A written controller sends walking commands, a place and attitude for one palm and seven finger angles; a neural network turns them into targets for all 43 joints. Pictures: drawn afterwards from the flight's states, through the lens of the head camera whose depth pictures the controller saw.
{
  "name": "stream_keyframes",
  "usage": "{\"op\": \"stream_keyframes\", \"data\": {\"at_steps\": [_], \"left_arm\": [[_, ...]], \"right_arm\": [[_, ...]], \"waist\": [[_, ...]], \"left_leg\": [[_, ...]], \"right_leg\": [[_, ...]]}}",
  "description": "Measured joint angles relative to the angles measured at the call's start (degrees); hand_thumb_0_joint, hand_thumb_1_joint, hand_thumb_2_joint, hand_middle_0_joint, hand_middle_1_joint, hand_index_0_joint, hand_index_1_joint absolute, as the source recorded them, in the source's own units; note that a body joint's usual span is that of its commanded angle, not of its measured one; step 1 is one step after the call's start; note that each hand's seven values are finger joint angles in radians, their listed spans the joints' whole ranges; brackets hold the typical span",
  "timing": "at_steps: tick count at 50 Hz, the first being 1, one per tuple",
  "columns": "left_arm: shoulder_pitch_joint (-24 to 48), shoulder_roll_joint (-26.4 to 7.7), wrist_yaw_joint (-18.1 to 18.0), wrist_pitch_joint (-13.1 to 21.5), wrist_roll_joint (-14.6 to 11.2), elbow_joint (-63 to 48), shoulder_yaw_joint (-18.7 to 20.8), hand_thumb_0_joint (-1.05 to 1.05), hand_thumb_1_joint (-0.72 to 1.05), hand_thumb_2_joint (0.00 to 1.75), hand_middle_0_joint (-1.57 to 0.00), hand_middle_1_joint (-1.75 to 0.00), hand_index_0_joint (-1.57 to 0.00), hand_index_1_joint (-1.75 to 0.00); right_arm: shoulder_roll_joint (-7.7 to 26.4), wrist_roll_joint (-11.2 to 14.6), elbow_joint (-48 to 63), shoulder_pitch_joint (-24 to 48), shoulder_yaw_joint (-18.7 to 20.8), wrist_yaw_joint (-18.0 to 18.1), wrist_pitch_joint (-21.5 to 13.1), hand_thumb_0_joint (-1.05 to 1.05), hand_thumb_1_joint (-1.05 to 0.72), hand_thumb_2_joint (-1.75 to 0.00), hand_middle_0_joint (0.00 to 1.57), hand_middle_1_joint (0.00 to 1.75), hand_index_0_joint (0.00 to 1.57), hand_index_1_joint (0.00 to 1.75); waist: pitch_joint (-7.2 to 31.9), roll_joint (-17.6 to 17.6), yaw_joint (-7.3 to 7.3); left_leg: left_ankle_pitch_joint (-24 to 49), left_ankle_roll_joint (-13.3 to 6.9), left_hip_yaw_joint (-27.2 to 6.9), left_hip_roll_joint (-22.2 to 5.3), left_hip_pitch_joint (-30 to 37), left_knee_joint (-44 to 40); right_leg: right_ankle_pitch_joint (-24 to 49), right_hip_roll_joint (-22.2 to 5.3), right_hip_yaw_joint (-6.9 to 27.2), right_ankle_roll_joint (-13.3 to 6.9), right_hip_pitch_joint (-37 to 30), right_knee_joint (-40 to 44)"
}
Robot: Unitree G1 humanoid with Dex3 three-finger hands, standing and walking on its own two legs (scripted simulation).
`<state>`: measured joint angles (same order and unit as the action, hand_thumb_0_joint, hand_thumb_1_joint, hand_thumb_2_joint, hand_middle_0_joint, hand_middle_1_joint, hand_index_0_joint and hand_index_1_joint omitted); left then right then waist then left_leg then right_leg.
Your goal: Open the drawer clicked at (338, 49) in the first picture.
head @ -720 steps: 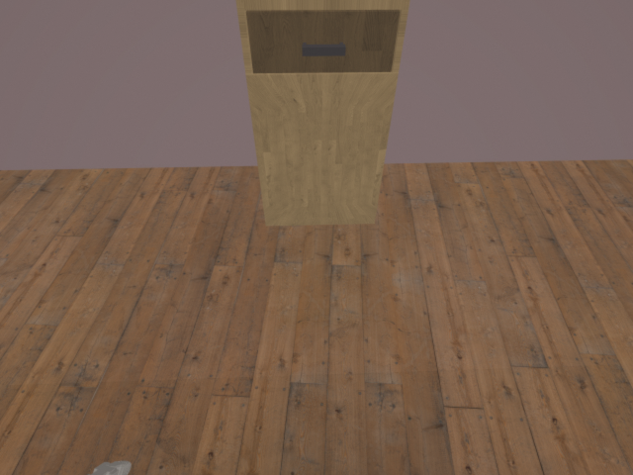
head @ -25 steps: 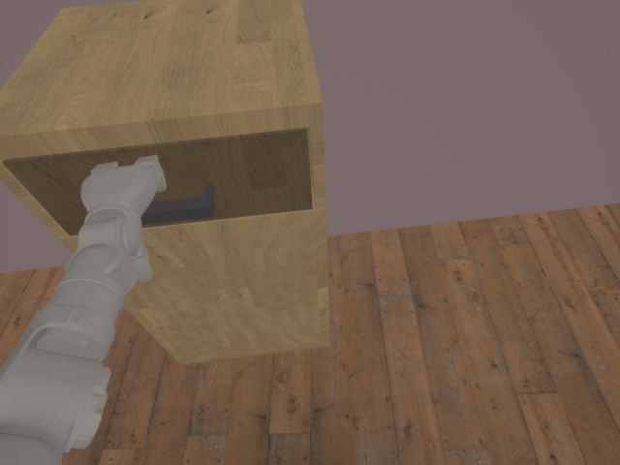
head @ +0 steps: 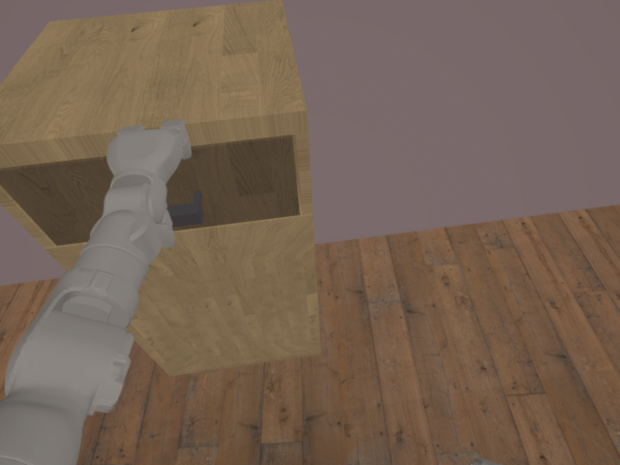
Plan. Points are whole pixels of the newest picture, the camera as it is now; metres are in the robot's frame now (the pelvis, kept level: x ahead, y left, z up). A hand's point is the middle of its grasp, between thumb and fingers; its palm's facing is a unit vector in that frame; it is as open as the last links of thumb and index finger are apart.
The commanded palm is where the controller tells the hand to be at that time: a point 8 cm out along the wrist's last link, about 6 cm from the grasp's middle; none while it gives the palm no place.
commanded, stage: move the hooked fingers above the handle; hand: left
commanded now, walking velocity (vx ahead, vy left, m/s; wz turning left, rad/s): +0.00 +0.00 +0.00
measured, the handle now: (162, 208) +0.51 +0.25 +0.03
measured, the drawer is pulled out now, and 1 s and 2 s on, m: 0.00 0.00 0.00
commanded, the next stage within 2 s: none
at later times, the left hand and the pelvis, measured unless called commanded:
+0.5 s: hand (136, 201) +0.46 +0.25 +0.10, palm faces +0.02 +0.01 -1.00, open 13.6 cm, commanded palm +0.43 +0.23 +0.14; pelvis +0.00 +0.01 -0.01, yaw +2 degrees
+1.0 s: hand (139, 207) +0.46 +0.25 +0.09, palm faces -0.01 -0.02 -1.00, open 13.8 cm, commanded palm +0.43 +0.24 +0.14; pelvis +0.00 +0.03 +0.00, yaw +1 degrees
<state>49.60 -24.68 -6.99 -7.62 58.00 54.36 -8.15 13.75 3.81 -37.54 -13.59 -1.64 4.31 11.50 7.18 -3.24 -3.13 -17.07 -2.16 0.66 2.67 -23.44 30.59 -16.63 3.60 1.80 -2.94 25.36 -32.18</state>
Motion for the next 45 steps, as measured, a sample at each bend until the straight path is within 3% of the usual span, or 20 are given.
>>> {"op": "stream_keyframes", "data": {"at_steps": [4,8,12,14,16,19,22,26,29,32,35,38,42,45], "left_arm": [[-2.27,-2.44,3.97,2.0,0.3,0.25,0.99,0.0,-0.49,0.3,-0.33,-1.22,-0.3,-1.26],[-7.81,-4.69,5.67,6.58,-0.38,-1.14,3.35,0.0,-0.49,0.3,-0.32,-1.21,-0.3,-1.23],[-10.89,-5.7,2.0,13.53,0.25,-8.55,4.11,0.0,-0.49,0.3,-0.3,-1.21,-0.29,-1.21],[-10.03,-5.71,-1.16,15.11,1.24,-10.17,3.05,0.0,-0.49,0.3,-0.3,-1.21,-0.3,-1.2],[-8.33,-5.2,-4.19,14.49,1.3,-9.71,2.33,0.0,-0.49,0.3,-0.31,-1.21,-0.3,-1.2],[-4.73,-4.07,-6.74,10.1,0.03,-5.36,1.71,0.0,-0.49,0.3,-0.31,-1.21,-0.31,-1.2],[-1.42,-2.92,-6.24,4.43,-0.66,-0.3,0.74,0.0,-0.49,0.3,-0.32,-1.21,-0.32,-1.22],[-1.29,-1.11,-2.65,1.13,-0.78,0.35,-0.21,0.0,-0.49,0.3,-0.34,-1.22,-0.34,-1.28],[-2.62,0.04,0.67,1.76,-1.29,0.63,-1.19,0.0,-0.49,0.3,-0.34,-1.21,-0.33,-1.26],[-5.39,1.14,2.52,5.1,-1.69,-1.43,-0.62,0.0,-0.49,0.3,-0.33,-1.21,-0.33,-1.25],[-8.28,1.72,1.05,9.64,-0.22,-4.99,0.74,0.0,-0.49,0.3,-0.33,-1.2,-0.32,-1.23],[-9.23,1.19,-3.4,12.05,1.97,-7.3,2.82,0.0,-0.49,0.3,-0.32,-1.2,-0.33,-1.22],[-7.07,-1.0,-9.07,8.45,3.33,-6.08,4.74,0.0,-0.49,0.3,-0.32,-1.2,-0.32,-1.21],[-4.89,-0.92,-8.76,4.92,1.75,-4.2,1.96,0.0,-0.49,0.3,-0.37,-1.24,-0.33,-1.21]], "right_arm": [[0.58,-0.03,2.16,-1.3,0.26,0.62,-0.5,0.01,-0.9,-0.9,0.2,0.3,0.21,0.3],[1.85,-0.32,3.45,-2.78,1.62,0.97,-1.62,0.01,-0.9,-0.9,0.2,0.3,0.2,0.3],[2.52,-1.24,2.4,-5.01,4.27,0.95,-3.37,0.01,-0.9,-0.9,0.2,0.3,0.2,0.3],[2.72,-1.62,0.7,-5.61,5.34,0.56,-4.09,0.01,-0.91,-0.9,0.2,0.3,0.2,0.3],[2.89,-1.8,-1.1,-5.59,5.86,-0.09,-4.53,0.01,-0.91,-0.9,0.2,0.3,0.2,0.3],[2.84,-1.57,-2.85,-4.84,5.55,-1.2,-4.53,0.01,-0.91,-0.9,0.2,0.3,0.2,0.3],[2.36,-1.28,-2.96,-4.35,4.79,-2.04,-4.13,0.01,-0.91,-0.9,0.2,0.3,0.2,0.3],[1.55,-1.42,-2.22,-5.08,4.13,-2.5,-2.94,0.01,-0.91,-0.9,0.2,0.3,0.2,0.3],[0.78,-1.35,-1.67,-4.94,3.45,-2.44,-2.19,0.01,-0.91,-0.9,0.2,0.3,0.2,0.3],[0.01,-1.34,-0.45,-4.55,2.81,-2.1,-2.16,0.01,-0.91,-0.9,0.2,0.3,0.2,0.3],[-0.54,-1.66,0.81,-4.16,2.84,-1.84,-2.79,0.01,-0.9,-0.9,0.2,0.3,0.2,0.3],[-0.62,-2.17,1.08,-3.37,3.11,-1.78,-3.69,0.01,-0.9,-0.9,0.2,0.3,0.2,0.3],[-0.21,-2.48,-0.04,-2.36,3.59,-2.17,-4.28,0.01,-0.9,-0.9,0.2,0.3,0.2,0.3],[0.5,-2.22,-1.35,-2.45,4.07,-2.84,-3.94,0.01,-0.91,-0.9,0.2,0.3,0.2,0.3]], "waist": [[-0.39,0.44,-0.61],[-1.82,0.81,-0.52],[-2.84,1.32,0.74],[-2.53,1.33,1.21],[-1.96,1.15,1.23],[-1.18,0.81,0.57],[-0.72,0.33,-0.14],[0.37,-0.73,0.38],[0.63,-1.0,0.31],[0.09,-0.54,0.11],[-0.5,0.1,0.16],[-1.03,0.49,0.25],[-1.11,0.39,0.62],[-0.57,-0.17,1.38]], "left_leg": [[-0.08,0.22,0.24,-0.42,-0.04,0.43],[-0.36,0.23,0.15,-0.6,-1.34,1.7],[-0.77,0.12,-1.2,-0.21,-4.09,3.88],[-1.11,0.06,-1.97,0.13,-5.55,5.08],[-1.48,-0.05,-2.42,0.45,-6.56,5.99],[-1.74,-0.31,-2.38,0.72,-6.94,6.25],[-1.64,-0.62,-1.87,0.81,-6.58,5.56],[-1.49,-1.1,-1.26,0.91,-4.98,4.37],[-1.63,-1.4,-0.84,0.99,-3.42,3.79],[-1.75,-1.6,-0.41,1.05,-2.52,3.58],[-1.95,-1.7,-0.09,1.09,-2.89,4.06],[-2.19,-1.72,0.04,1.14,-4.19,4.98],[-2.21,-1.72,-0.02,1.21,-5.71,5.52],[-1.96,-1.77,-0.44,1.38,-5.64,5.03]], "right_leg": [[0.25,0.42,0.18,-0.27,0.02,-0.13],[0.22,0.6,-0.01,-0.32,1.06,-0.89],[-0.31,0.18,-1.48,-0.32,2.98,-2.21],[-0.78,-0.16,-2.31,-0.26,4.0,-3.01],[-1.25,-0.46,-2.8,-0.12,4.75,-3.68],[-1.55,-0.73,-2.77,0.17,5.11,-3.93],[-1.37,-0.82,-2.21,0.49,4.94,-3.4],[-1.08,-0.92,-1.51,0.92,3.5,-2.28],[-1.17,-0.99,-1.02,1.2,2.11,-1.83],[-1.29,-1.03,-0.58,1.35,1.43,-1.9],[-1.48,-1.06,-0.3,1.42,1.93,-2.54],[-1.72,-1.11,-0.25,1.47,3.23,-3.44],[-1.71,-1.19,-0.36,1.55,4.64,-3.82],[-1.52,-1.38,-0.73,1.7,4.32,-3.09]]}}
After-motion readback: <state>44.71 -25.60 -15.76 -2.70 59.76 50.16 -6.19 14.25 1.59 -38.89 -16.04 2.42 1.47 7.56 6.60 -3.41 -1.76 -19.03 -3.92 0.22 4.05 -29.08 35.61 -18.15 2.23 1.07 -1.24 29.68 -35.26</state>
